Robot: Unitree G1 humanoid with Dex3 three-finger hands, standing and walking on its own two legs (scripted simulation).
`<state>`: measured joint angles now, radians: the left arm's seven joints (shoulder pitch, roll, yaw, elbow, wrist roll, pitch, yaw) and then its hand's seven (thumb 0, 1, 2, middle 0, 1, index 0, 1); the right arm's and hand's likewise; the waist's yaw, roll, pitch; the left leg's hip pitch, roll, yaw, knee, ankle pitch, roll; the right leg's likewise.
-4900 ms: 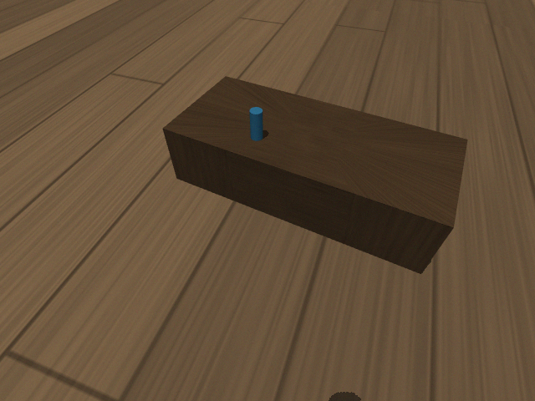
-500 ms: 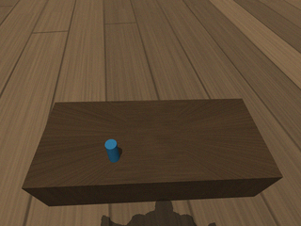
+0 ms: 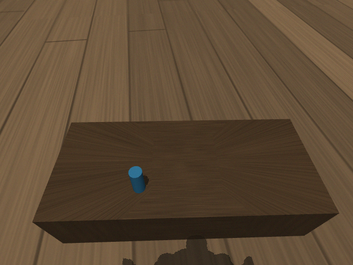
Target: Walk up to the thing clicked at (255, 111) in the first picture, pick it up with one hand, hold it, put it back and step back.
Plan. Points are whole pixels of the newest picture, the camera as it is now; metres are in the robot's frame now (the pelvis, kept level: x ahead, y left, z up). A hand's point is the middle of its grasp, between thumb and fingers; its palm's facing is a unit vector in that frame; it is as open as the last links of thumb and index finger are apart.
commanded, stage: stand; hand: left
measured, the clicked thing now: (137, 180) +0.52 +0.19 -0.38
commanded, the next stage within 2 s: none
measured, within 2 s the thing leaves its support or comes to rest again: neither
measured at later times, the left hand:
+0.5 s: hand out of the picture +0.08 +0.26 -0.15, palm faces -0.02 -0.94 -0.34, open 7.3 cm
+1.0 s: hand out of the picture +0.08 +0.26 -0.15, palm faces -0.03 -0.94 -0.34, open 7.3 cm
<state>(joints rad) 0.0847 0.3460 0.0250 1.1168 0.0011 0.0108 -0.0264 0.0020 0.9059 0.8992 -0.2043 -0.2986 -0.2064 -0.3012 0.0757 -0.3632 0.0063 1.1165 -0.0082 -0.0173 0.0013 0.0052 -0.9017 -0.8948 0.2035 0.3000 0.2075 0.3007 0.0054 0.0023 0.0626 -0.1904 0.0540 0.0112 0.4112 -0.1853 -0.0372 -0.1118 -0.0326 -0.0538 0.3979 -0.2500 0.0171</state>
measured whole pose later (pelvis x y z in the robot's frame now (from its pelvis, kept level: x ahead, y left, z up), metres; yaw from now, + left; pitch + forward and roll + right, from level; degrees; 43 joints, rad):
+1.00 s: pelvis +0.01 +0.01 +0.00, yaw -1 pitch -2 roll +0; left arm 0.10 0.35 0.00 1.14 0.01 -0.01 -0.01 0.00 0.90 0.90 -0.21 -0.30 -0.21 -0.30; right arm 0.08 -0.35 0.01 1.15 -0.01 -0.01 0.01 0.00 -0.90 -0.89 0.20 0.30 0.21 0.30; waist 0.00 0.00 0.04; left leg -0.14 0.04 0.03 0.32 -0.15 -0.02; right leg -0.07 -0.05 -0.04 0.32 -0.21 0.03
